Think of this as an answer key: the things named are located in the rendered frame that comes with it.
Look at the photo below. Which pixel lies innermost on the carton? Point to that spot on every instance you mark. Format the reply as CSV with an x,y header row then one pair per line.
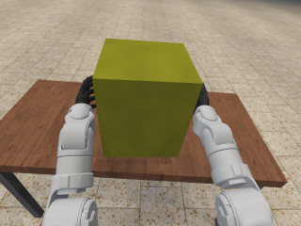
x,y
145,94

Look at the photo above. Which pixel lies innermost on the table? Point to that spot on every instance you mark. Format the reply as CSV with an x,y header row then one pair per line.
x,y
29,135

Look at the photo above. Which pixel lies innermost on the robot left upper arm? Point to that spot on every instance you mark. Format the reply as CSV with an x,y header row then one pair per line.
x,y
72,212

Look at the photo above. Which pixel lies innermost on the robot left forearm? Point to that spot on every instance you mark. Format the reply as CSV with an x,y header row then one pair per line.
x,y
74,154

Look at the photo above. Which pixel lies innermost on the robot right upper arm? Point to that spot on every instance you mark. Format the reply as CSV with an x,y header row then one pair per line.
x,y
242,207

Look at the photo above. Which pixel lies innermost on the left robot hand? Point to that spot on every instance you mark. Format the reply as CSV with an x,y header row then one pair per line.
x,y
84,92

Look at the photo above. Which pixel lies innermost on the robot right forearm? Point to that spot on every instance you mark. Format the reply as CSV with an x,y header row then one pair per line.
x,y
228,168

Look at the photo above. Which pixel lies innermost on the right robot hand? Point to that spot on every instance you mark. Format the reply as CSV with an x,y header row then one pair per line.
x,y
203,98

